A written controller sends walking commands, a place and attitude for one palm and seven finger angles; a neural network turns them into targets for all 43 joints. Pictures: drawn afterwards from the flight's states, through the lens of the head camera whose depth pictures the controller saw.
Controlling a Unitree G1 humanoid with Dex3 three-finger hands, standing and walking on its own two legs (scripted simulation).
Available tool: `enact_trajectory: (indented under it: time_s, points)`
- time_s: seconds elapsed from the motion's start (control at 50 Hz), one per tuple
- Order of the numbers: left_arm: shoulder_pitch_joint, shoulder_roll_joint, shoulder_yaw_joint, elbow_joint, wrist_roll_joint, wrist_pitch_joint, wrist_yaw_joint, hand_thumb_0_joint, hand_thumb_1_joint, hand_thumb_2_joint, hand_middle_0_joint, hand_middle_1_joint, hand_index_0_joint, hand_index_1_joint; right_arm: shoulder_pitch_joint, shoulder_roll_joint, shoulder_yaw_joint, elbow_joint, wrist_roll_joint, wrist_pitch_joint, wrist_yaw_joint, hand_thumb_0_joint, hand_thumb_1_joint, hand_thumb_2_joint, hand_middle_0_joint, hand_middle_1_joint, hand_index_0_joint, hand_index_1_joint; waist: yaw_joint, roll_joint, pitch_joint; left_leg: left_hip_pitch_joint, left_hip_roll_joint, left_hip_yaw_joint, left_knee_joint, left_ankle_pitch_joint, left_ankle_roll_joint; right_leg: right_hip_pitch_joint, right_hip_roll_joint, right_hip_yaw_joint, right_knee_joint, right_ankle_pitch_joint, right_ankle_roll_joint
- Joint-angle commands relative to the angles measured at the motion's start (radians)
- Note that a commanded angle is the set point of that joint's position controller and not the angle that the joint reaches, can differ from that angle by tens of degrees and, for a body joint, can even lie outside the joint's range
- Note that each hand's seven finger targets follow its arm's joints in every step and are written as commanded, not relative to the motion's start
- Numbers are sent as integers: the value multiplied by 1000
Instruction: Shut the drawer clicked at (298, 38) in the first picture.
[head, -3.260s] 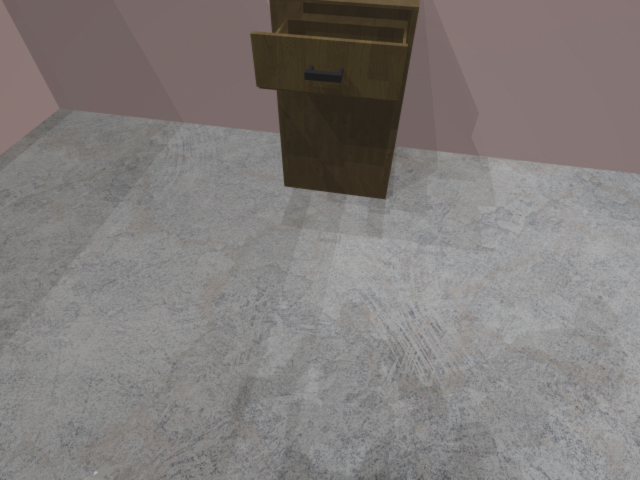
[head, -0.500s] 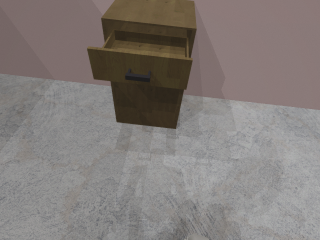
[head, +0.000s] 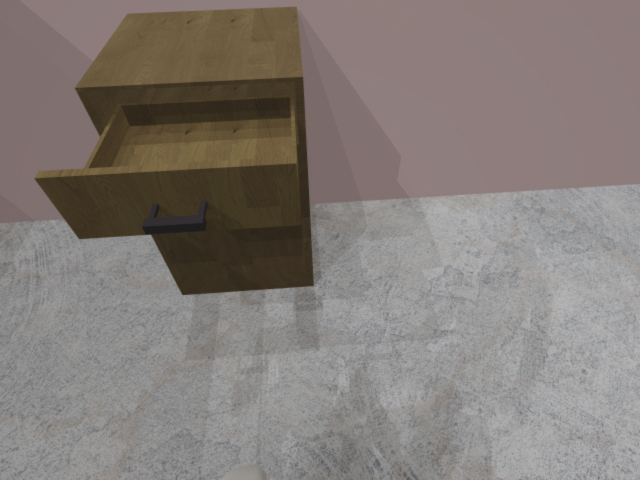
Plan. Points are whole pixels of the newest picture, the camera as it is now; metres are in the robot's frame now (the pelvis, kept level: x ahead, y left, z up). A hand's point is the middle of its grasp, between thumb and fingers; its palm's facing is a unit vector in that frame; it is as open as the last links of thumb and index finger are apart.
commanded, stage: take the last steps up to it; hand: left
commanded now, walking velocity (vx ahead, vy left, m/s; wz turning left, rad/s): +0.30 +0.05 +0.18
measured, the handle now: (177, 216) +0.56 +0.28 -0.03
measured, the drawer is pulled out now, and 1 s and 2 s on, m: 0.29 0.29 0.29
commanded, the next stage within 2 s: come to a stop and stand still in 0.68 s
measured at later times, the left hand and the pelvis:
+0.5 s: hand out of the picture +0.13 +0.25 -0.17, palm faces +0.13 -0.98 -0.15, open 7.3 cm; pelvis +0.14 +0.07 +0.01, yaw +4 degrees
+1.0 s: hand (217, 355) +0.34 +0.19 -0.15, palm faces +0.11 -0.96 -0.24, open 7.1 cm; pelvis +0.25 +0.01 +0.00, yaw +4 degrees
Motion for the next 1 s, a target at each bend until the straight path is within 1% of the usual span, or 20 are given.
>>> enact_trajectory:
  time_s: [0.0,0.12,0.18,0.22,0.24,0.26,0.28,0.32,0.34,0.38,0.42,0.56,0.7,0.76,0.78,0.8,0.82,0.84,0.9,0.98]
  points:
    - [108,124,13,-10,4,-4,-8,0,900,900,-200,-300,-200,-300,69,-14,-7,-39,-4,1,13,0,-900,-900,200,300,200,300,17,-141,7,-16,22,-10,-153,66,-14,-7,-265,187,-348,-62,-86]
    - [177,163,17,22,9,-4,-13,0,900,900,-200,-300,-200,-300,-83,-27,-9,-105,1,-19,31,0,-900,-900,200,300,200,300,72,-139,43,6,-7,23,-426,30,-7,96,-301,195,-340,-106,-93]
    - [175,176,23,31,6,4,-14,0,900,900,-200,-300,-200,-300,-67,-40,-6,-113,1,-29,30,0,-900,-900,200,300,200,300,54,-137,42,114,-28,51,-541,47,5,87,-289,162,-282,-119,-74]
    - [173,155,18,36,2,14,-15,0,900,900,-200,-300,-200,-300,32,-65,-8,-80,-1,-38,24,0,-900,-900,200,300,200,300,7,-34,19,349,-54,72,-671,78,12,-27,-225,100,-144,-150,-32]
    - [171,117,9,24,-2,17,-20,0,900,900,-200,-300,-200,-300,136,-135,-21,-53,-6,-44,14,0,-900,-900,200,300,200,300,-36,134,-20,482,53,-95,-760,17,57,-131,-138,24,72,-157,14]
    - [142,65,1,-12,-7,15,-26,0,900,900,-200,-300,-200,-300,238,-229,-44,-41,-14,-43,3,0,-900,-900,200,300,200,300,-66,327,-27,548,263,-400,-910,-32,157,-301,-19,-56,357,-338,61]
    - [72,93,-1,-40,6,14,-21,0,900,900,-200,-300,-200,-300,262,-225,-39,-24,-11,-39,-10,0,-900,-900,200,300,200,300,-85,282,-13,536,299,-482,-950,-35,207,-382,-24,56,554,-388,50]
    - [60,94,5,-24,3,9,-30,0,900,900,-200,-300,-200,-300,155,-158,-17,-51,1,-49,-21,0,-900,-900,200,300,200,300,-37,114,11,468,267,-386,-939,47,214,-417,-88,131,685,-244,40]
    - [74,86,5,-5,6,11,-35,0,900,900,-200,-300,-200,-300,113,-129,-7,-60,2,-59,-21,0,-900,-900,200,300,200,300,-13,66,22,421,230,-297,-951,125,189,-384,-109,144,676,-177,50]
    - [139,55,1,29,8,26,-33,0,900,900,-200,-300,-200,-300,83,-96,2,-52,7,-73,-25,0,-900,-900,200,300,200,300,32,58,3,391,165,-157,-948,327,159,-320,-109,134,643,-85,72]
    - [161,49,-1,43,6,36,-29,0,900,900,-200,-300,-200,-300,90,-83,6,-38,12,-80,-28,0,-900,-900,200,300,200,300,44,52,-4,400,144,-106,-944,463,162,-305,-105,125,612,-54,82]
    - [48,42,-2,6,5,55,-23,0,900,900,-200,-300,-200,-300,166,-75,3,16,9,-71,-32,0,-900,-900,200,300,200,300,26,49,56,429,150,-88,-952,481,187,-339,-109,109,424,-22,96]
    - [-43,28,-5,-32,3,44,-20,0,900,900,-200,-300,-200,-300,201,-76,-5,52,-6,-49,-32,0,-900,-900,200,300,200,300,-4,76,96,389,161,-87,-874,441,174,-180,-63,63,175,-72,58]
    - [144,67,7,24,7,25,-15,0,900,900,-200,-300,-200,-300,168,-65,0,52,3,-47,-31,0,-900,-900,200,300,200,300,84,-1,10,305,81,-18,-652,395,105,128,-33,53,-17,75,41]
    - [245,131,20,56,10,11,-4,0,900,900,-200,-300,-200,-300,180,-30,6,43,14,-51,-27,0,-900,-900,200,300,200,300,115,-140,-80,149,8,33,-456,241,55,343,-188,233,-20,307,-7]
    - [308,200,28,69,0,7,3,0,900,900,-200,-300,-200,-300,216,0,13,23,22,-47,-27,0,-900,-900,200,300,200,300,97,-273,-153,51,-105,72,-238,-217,4,421,-408,458,-103,657,-119]
    - [284,187,16,58,-15,5,10,0,900,900,-200,-300,-200,-300,210,-22,14,21,24,-21,-39,0,-900,-900,200,300,200,300,82,-233,-189,138,-82,-33,-148,-302,-3,298,-424,462,-139,836,-151]
    - [181,172,9,41,-10,11,18,0,900,900,-200,-300,-200,-300,185,-5,11,25,24,-9,-41,0,-900,-900,200,300,200,300,59,-207,-138,138,-59,-68,-116,-281,-10,199,-414,429,-151,786,-170]
    - [58,122,1,0,-1,32,31,0,900,900,-200,-300,-200,-300,139,21,8,30,24,29,-37,0,-900,-900,200,300,200,300,26,-96,-45,156,-45,-71,-158,-178,-22,24,-329,268,-156,639,-136]
    - [49,155,20,-25,2,52,34,0,900,900,-200,-300,-200,-300,96,-15,-10,-12,10,63,-22,0,-900,-900,200,300,200,300,38,-131,-51,108,-70,-63,-126,-109,-39,5,-318,257,-204,403,-123]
